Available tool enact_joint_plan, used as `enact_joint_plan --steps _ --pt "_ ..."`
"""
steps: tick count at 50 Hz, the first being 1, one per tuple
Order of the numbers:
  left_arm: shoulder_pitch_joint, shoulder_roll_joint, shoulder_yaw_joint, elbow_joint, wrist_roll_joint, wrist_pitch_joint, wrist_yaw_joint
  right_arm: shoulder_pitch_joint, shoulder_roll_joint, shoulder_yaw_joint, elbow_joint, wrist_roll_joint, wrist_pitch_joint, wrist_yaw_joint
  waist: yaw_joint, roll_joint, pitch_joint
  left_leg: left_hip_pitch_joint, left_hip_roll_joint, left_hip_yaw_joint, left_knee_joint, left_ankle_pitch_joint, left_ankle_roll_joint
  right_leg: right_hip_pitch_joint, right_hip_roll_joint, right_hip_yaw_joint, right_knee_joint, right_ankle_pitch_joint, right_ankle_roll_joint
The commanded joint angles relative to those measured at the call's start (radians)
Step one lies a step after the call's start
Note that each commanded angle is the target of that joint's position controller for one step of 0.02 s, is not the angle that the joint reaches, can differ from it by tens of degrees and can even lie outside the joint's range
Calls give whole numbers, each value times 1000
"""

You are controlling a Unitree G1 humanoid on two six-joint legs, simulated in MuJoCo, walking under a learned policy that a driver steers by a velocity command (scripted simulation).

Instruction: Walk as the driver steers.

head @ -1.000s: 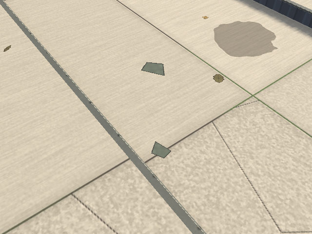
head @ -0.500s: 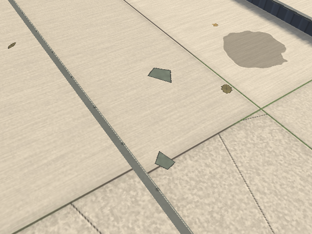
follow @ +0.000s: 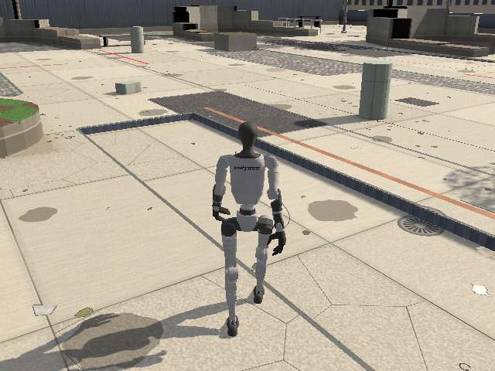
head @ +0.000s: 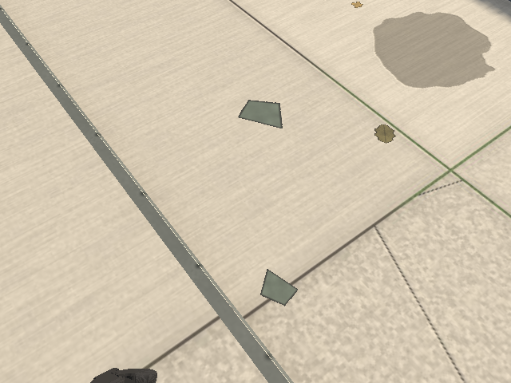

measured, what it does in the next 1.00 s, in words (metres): walks ahead, turning left: left foot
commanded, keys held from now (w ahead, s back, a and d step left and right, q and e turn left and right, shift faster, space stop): w+q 0.36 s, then q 0.42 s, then e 0.22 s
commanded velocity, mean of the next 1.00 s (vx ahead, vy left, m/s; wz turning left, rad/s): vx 0.29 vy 0.00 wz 0.44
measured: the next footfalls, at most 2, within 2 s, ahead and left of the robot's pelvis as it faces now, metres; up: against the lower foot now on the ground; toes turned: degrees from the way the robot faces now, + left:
left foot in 0.54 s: +0.42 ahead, +0.14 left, +0.00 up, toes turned +23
right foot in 1.08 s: +0.43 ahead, -0.01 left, +0.00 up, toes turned +24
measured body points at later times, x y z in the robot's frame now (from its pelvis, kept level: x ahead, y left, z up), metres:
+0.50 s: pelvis +0.25 +0.02 +0.01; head +0.29 +0.03 +0.46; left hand +0.15 +0.24 -0.13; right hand +0.49 -0.13 -0.10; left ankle +0.38 +0.14 -0.69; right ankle +0.14 -0.08 -0.72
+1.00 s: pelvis +0.36 +0.08 +0.02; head +0.36 +0.09 +0.47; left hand +0.33 +0.33 -0.12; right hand +0.57 -0.10 -0.10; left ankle +0.38 +0.13 -0.72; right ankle +0.42 -0.02 -0.69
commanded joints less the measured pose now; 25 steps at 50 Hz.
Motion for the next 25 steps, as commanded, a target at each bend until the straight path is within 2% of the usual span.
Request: enact_joint_plan --steps 1,2,3,4,5,6,7,9,12,16,18,20,23,25 --pt "544 278 85 74 43 -20 28 20 -67 -10 -92 29 -3 4 222 -95 -367 -501 63 6 761 363 53 788 -367 467 -68 -231 -96" --pt "484 273 88 70 26 -5 18 95 -91 -25 -79 50 8 5 170 -196 -434 -695 -30 -46 990 -32 50 829 -476 812 -234 -349 -188" --pt "358 196 71 46 9 -1 12 -3 -156 -42 -94 29 21 0 134 -70 -268 -766 57 -73 1036 68 59 682 -426 686 -268 -472 -149" --pt "268 129 52 28 3 -11 9 -93 -145 -43 -122 18 20 6 120 -19 -143 -762 89 -68 991 145 59 517 -385 540 -307 -401 -116" --pt "237 102 44 32 9 -21 10 -122 -116 -44 -129 13 24 10 91 1 -80 -730 120 -69 947 180 59 409 -345 425 -331 -273 -83" --pt "255 84 37 48 4 -32 17 -127 -101 -47 -131 -3 37 15 70 -16 -55 -696 143 -71 911 188 55 340 -317 332 -339 -168 -62" --pt "274 71 33 62 2 -40 21 -113 -86 -48 -132 -9 52 21 50 -28 -51 -668 150 -65 892 189 51 304 -301 266 -344 -108 -48" --pt "323 81 33 79 -3 -60 22 -143 -82 -54 -156 -12 74 28 40 -35 -41 -693 154 -49 875 226 44 295 -292 184 -362 -7 -43" --pt "366 102 36 87 -1 -66 22 -253 -91 -56 -208 -12 93 41 40 -44 -14 -802 168 -33 827 347 31 314 -275 72 -379 59 -32" --pt "418 98 27 100 -3 -68 28 -411 -95 -46 -272 -12 85 59 61 -39 21 -846 164 11 626 509 17 346 -247 -47 -365 197 -17" --pt "442 118 29 104 -4 -67 33 -486 -91 -37 -299 -14 81 66 82 -44 31 -819 152 56 499 536 21 380 -252 -81 -365 239 -14" --pt "458 133 30 110 -5 -60 42 -538 -86 -29 -319 -18 78 69 92 -37 50 -793 136 102 384 526 30 437 -262 -124 -325 398 -12" --pt "476 167 38 115 -8 -36 57 -533 -100 -32 -329 -27 74 65 87 -67 12 -697 71 164 292 424 58 529 -270 -174 -189 689 4" --pt "462 201 52 109 -10 -15 64 -419 -130 -45 -303 -27 70 55 42 -104 -62 -569 1 178 244 344 91 562 -270 -183 8 852 14"
Keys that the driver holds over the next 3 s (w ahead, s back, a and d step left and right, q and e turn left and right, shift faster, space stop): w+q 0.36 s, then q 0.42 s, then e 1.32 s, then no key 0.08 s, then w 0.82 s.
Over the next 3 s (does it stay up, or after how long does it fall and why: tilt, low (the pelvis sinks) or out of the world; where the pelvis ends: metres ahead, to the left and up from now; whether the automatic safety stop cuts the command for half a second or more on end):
stays up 0.58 0.00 -0.06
